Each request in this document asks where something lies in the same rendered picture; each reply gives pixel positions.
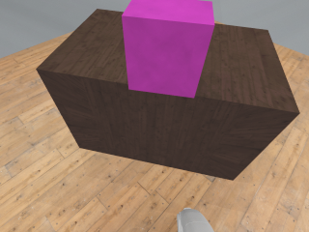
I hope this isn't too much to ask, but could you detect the carton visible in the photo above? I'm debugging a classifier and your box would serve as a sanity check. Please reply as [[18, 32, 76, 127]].
[[122, 0, 215, 99]]

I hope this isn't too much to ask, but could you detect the pedestal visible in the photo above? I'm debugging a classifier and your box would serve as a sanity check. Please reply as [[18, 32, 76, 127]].
[[36, 9, 300, 181]]

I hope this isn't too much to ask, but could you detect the robot right thigh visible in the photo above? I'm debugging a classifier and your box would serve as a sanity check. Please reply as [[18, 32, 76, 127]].
[[177, 209, 214, 232]]

